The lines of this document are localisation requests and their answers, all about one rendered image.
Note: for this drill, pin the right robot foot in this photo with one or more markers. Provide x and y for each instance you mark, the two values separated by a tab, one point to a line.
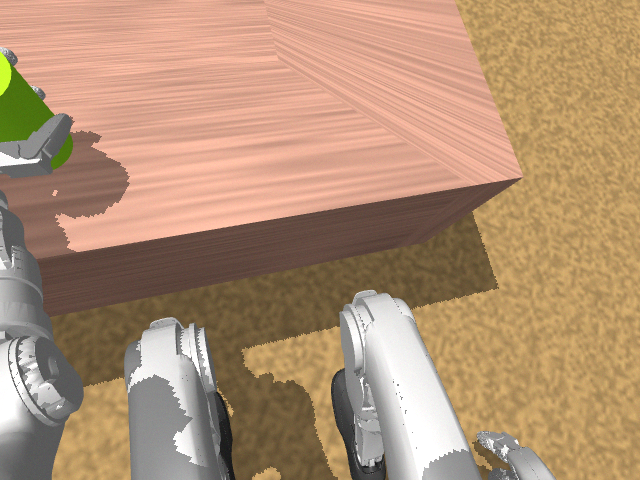
344	417

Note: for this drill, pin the can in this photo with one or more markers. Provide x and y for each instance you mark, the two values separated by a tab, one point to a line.
22	111

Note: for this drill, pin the left robot foot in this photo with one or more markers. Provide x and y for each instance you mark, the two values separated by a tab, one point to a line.
226	437

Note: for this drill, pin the right robot hand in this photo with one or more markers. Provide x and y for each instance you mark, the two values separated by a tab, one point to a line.
524	463

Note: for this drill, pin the left robot hand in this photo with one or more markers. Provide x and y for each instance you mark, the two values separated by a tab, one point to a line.
32	157

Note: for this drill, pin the left robot arm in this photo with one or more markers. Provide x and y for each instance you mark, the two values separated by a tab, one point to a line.
39	389

